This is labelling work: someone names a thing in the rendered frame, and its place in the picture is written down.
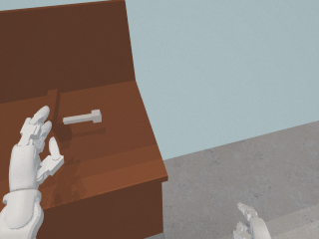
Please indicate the left robot forearm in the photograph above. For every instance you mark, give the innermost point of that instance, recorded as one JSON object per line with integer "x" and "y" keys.
{"x": 22, "y": 216}

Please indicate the tap lever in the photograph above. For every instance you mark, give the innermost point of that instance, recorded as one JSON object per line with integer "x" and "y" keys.
{"x": 95, "y": 116}

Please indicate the left robot hand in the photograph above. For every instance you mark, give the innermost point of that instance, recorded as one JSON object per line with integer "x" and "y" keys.
{"x": 25, "y": 159}

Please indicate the right robot hand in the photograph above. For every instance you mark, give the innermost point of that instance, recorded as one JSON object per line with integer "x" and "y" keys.
{"x": 256, "y": 229}

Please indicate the counter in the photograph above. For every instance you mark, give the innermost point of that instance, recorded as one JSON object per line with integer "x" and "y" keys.
{"x": 75, "y": 59}

